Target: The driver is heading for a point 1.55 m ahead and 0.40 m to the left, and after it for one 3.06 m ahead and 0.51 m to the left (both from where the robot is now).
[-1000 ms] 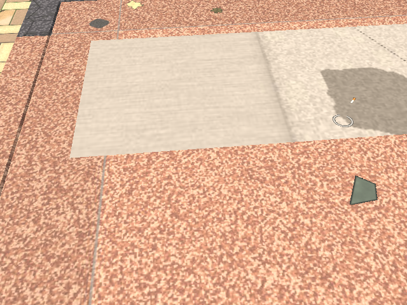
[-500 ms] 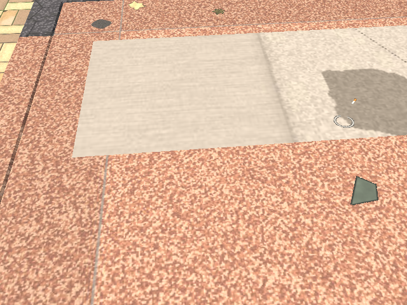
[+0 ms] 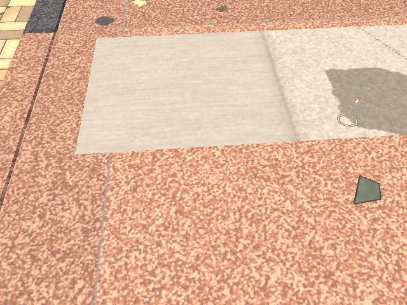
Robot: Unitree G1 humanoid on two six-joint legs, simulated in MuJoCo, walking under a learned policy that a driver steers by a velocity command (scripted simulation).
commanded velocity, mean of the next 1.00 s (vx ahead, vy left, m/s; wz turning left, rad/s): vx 0.26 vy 0.00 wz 0.00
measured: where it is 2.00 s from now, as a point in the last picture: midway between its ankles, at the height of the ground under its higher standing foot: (208, 215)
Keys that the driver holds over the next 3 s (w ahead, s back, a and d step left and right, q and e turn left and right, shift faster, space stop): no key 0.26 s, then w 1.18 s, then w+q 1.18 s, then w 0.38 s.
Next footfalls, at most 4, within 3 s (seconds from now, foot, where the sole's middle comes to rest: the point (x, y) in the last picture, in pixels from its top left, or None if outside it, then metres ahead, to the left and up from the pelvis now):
0.96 left None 0.43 0.10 -0.77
1.52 right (249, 235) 0.75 -0.13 -0.77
2.08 left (173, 180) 1.01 0.15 -0.77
2.56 right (187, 120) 1.35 0.11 -0.77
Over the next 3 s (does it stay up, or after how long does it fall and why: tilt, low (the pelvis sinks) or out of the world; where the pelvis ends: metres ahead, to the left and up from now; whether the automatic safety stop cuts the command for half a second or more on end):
stays up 1.32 0.25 0.00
